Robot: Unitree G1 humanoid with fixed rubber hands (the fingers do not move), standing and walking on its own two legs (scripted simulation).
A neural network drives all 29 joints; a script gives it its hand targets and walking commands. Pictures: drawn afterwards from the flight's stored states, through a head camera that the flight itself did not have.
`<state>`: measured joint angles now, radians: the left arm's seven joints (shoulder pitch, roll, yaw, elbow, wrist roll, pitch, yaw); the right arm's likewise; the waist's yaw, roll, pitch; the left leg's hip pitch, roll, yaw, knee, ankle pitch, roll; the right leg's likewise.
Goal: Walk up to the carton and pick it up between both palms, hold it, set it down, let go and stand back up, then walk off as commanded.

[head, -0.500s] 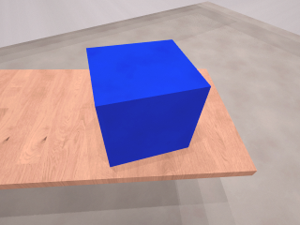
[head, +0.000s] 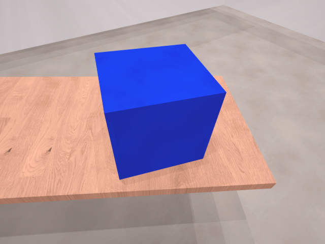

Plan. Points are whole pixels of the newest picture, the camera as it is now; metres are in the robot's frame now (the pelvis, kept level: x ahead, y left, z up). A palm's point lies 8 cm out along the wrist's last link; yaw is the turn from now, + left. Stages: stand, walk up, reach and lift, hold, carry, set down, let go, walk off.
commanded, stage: stand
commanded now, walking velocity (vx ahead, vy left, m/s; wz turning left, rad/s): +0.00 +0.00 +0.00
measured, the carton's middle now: (153, 110) +0.47 +0.03 +0.07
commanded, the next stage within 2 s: walk off in 0.64 s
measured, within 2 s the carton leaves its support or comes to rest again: neither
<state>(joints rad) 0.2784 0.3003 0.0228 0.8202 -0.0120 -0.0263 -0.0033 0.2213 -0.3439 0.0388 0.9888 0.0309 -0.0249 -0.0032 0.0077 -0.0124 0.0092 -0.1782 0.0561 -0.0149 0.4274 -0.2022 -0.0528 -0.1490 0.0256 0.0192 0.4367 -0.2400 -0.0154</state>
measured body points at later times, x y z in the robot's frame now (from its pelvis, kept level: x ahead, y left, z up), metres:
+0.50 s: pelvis +0.00 +0.00 +0.00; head -0.02 +0.01 +0.45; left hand +0.08 +0.28 -0.12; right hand +0.07 -0.29 -0.12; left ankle +0.02 +0.15 -0.74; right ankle +0.00 -0.11 -0.74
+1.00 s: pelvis -0.02 +0.01 +0.00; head -0.01 +0.02 +0.44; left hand +0.06 +0.29 -0.13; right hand +0.06 -0.29 -0.12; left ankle +0.01 +0.15 -0.73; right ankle +0.00 -0.11 -0.74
